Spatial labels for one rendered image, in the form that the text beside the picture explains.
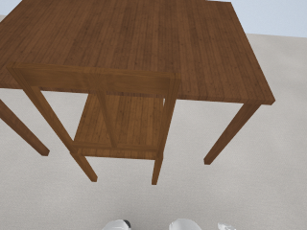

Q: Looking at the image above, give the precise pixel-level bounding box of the robot left foot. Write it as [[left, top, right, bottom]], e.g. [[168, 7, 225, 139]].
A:
[[124, 219, 131, 228]]

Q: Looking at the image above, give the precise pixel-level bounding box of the chair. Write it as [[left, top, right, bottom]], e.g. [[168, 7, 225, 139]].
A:
[[6, 61, 181, 185]]

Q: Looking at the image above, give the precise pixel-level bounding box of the table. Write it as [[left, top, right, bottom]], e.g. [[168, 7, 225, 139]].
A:
[[0, 0, 275, 165]]

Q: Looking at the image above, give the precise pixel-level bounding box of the robot right thigh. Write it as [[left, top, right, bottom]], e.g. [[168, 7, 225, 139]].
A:
[[169, 218, 201, 230]]

